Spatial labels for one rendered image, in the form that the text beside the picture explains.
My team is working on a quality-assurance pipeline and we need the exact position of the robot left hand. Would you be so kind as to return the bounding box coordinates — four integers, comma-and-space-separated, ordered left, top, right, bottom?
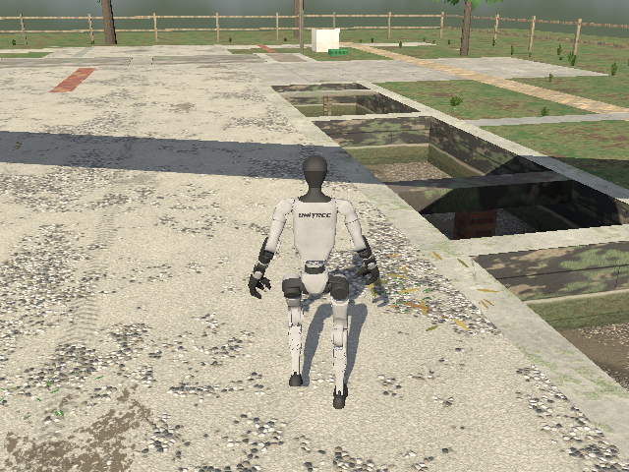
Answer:
248, 274, 271, 299

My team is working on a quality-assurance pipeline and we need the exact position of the robot right hand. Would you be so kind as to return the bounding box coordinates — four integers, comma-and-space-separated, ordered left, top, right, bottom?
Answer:
357, 266, 379, 285

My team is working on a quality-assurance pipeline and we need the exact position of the robot left upper arm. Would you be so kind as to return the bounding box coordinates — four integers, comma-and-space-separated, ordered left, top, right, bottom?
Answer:
265, 198, 295, 253

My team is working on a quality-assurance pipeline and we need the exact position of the robot left thigh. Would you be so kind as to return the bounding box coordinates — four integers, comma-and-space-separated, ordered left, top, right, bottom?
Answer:
282, 273, 304, 325

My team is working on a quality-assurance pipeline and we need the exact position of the robot right upper arm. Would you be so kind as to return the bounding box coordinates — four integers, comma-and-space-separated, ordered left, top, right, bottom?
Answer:
335, 199, 367, 252

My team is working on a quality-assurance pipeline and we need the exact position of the robot right shin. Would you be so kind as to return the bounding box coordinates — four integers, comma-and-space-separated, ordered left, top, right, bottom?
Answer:
333, 329, 348, 395

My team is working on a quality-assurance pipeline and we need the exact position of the robot right forearm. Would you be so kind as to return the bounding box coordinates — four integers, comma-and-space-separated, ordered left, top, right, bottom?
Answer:
357, 235, 377, 269

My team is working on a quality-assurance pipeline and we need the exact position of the robot left forearm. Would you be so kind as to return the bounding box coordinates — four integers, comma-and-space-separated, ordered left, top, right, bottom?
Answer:
252, 237, 274, 279

